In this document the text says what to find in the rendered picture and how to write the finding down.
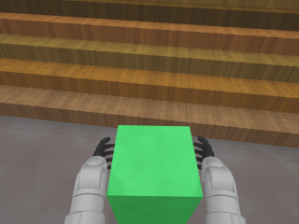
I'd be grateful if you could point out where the right robot hand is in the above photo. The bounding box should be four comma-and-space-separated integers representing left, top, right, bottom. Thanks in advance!
192, 136, 215, 170

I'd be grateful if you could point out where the carton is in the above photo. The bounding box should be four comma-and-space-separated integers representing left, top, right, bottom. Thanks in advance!
107, 125, 204, 224

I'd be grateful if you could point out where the right robot forearm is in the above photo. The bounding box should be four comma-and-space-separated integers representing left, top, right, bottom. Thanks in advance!
201, 156, 247, 224

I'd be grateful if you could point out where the left robot forearm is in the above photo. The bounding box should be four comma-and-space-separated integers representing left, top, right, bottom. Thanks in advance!
64, 156, 107, 224

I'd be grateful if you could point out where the left robot hand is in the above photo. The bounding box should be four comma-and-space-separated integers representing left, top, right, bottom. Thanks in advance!
93, 137, 115, 169

